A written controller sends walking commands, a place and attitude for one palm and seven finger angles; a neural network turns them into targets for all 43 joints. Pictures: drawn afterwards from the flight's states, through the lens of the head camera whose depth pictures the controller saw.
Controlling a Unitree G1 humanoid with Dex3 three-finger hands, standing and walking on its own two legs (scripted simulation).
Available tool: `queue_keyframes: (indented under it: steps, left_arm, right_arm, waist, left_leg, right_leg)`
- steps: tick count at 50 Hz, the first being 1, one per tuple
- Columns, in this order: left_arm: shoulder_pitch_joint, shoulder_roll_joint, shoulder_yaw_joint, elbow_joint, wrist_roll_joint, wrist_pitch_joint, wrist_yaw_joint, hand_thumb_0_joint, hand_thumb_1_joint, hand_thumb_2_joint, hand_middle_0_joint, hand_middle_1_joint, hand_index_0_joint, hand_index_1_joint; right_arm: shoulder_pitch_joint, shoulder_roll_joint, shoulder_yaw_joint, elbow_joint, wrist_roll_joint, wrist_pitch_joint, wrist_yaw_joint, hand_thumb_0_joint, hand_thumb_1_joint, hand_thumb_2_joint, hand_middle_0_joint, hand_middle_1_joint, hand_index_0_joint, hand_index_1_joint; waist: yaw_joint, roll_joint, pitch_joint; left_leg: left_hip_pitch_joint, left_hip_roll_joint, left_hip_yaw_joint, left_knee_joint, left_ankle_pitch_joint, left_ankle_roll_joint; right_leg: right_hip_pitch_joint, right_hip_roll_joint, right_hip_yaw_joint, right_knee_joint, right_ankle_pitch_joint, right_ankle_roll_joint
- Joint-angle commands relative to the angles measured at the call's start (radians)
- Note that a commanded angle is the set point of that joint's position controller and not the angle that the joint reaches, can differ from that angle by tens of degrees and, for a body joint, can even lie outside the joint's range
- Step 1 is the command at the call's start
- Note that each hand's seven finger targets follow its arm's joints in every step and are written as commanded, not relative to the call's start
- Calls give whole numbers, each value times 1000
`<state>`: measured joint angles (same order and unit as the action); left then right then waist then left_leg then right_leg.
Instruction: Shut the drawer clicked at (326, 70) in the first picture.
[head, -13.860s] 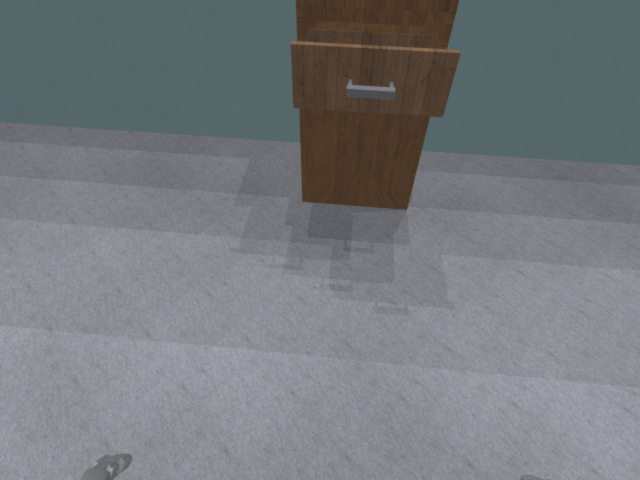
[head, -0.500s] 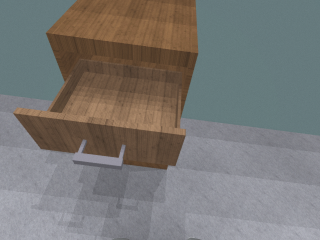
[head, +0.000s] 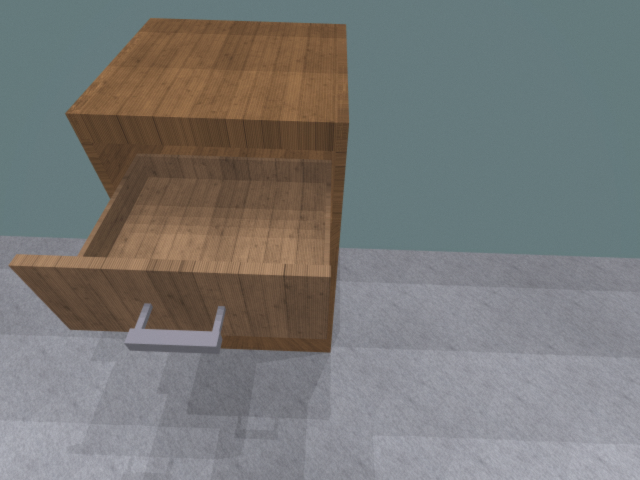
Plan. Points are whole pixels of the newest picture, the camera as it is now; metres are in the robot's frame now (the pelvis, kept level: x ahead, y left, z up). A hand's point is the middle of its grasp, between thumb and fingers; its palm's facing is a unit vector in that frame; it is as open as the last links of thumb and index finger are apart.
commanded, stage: come to a stop and stand still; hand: left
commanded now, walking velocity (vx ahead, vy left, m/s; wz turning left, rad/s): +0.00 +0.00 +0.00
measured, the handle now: (179, 326) +0.33 +0.22 -0.04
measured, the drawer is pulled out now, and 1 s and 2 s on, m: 0.28 0.28 0.28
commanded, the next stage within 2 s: look again from close up in 1.20 s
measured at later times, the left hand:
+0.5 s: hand out of the picture -0.02 +0.12 -0.18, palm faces +0.05 -0.99 -0.16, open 7.3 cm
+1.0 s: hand out of the picture +0.02 +0.16 -0.18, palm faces +0.01 -0.98 -0.18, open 7.3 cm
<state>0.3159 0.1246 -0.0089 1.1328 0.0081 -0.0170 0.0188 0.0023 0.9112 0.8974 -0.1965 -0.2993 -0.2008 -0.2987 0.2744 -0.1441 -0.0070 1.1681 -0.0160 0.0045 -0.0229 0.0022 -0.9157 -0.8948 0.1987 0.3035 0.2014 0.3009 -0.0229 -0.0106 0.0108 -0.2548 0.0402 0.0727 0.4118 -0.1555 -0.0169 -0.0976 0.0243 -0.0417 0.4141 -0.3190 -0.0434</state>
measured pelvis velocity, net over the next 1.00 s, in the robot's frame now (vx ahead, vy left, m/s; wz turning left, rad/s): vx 0.05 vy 0.00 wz -0.02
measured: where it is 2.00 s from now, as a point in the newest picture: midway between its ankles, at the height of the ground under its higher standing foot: outside the picture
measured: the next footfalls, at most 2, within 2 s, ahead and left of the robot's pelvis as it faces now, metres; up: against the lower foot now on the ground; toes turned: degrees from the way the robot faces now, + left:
none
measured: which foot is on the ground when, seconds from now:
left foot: down 0.00-1.00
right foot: down 0.00-1.00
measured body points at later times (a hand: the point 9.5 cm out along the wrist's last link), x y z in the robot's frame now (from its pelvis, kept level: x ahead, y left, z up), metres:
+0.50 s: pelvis +0.03 -0.02 +0.00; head +0.04 -0.02 +0.45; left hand -0.02 +0.18 -0.16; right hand +0.02 -0.24 -0.16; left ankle +0.04 +0.13 -0.74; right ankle -0.06 -0.09 -0.74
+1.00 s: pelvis +0.05 +0.00 +0.00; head +0.07 +0.00 +0.45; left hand +0.02 +0.21 -0.16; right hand +0.06 -0.23 -0.16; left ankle +0.04 +0.13 -0.74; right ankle -0.06 -0.09 -0.74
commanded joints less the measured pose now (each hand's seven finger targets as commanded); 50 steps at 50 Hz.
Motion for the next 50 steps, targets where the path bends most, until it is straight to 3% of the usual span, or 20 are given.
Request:
queue_keyframes:
  steps: [1,3,6,16,24,30,42,50]
  left_arm:
    - [69,95,14,-10,-4,-7,14,0,900,900,-200,-300,-200,-300]
    - [76,95,16,-7,-4,-7,15,0,900,900,-200,-300,-200,-300]
    - [96,87,15,-1,-5,-10,18,0,900,900,-200,-300,-200,-300]
    - [150,75,20,2,-3,-15,30,0,900,900,-200,-300,-200,-300]
    - [172,78,22,6,1,-9,35,0,900,900,-200,-300,-200,-300]
    - [169,82,22,9,2,-6,33,0,900,900,-200,-300,-200,-300]
    - [148,93,21,4,3,-6,27,0,900,900,-200,-300,-200,-300]
    - [138,101,23,4,2,-6,28,0,900,900,-200,-300,-200,-300]
  right_arm:
    - [27,-67,-5,-13,5,-7,-8,0,-900,-900,200,300,200,300]
    - [33,-59,-3,-4,5,-5,-8,0,-900,-900,200,300,200,300]
    - [45,-50,-2,2,3,-4,-10,0,-900,-900,200,300,200,300]
    - [49,-47,-4,-6,8,-11,-23,0,-900,-900,200,300,200,300]
    - [36,-48,-3,-15,10,-8,-28,0,-900,-900,200,300,200,300]
    - [19,-58,-1,-23,9,-7,-29,0,-900,-900,200,300,200,300]
    - [10,-83,2,-32,8,-18,-27,0,-900,-900,200,300,200,300]
    - [17,-90,5,-29,6,-23,-26,0,-900,-900,200,300,200,300]
  waist:
    - [10,-7,97]
    - [12,-1,127]
    - [15,1,115]
    - [24,-39,37]
    - [27,-44,47]
    - [26,-18,65]
    - [29,-8,32]
    - [31,-20,24]
  left_leg:
    - [97,60,-76,-44,51,14]
    - [88,56,-78,-47,44,11]
    - [96,57,-75,-44,54,10]
    - [119,60,-48,5,138,11]
    - [128,59,-35,24,178,15]
    - [144,62,-39,20,190,20]
    - [179,70,-55,-4,252,29]
    - [180,68,-65,-7,300,35]
  right_leg:
    - [-164,-138,117,-164,106,8]
    - [-173,-134,120,-179,84,8]
    - [-159,-135,125,-182,109,8]
    - [-54,-142,109,-115,498,45]
    - [-41,-139,106,-90,608,60]
    - [-57,-135,109,-98,548,55]
    - [-39,-130,102,-97,454,31]
    - [-22,-136,89,-85,465,26]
